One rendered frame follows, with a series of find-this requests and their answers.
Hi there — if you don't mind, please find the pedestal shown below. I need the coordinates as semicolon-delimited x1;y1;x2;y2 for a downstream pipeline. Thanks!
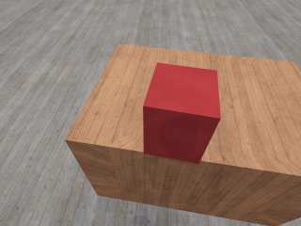
65;44;301;226

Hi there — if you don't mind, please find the carton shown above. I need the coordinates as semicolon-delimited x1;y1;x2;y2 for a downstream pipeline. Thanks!
143;62;221;164

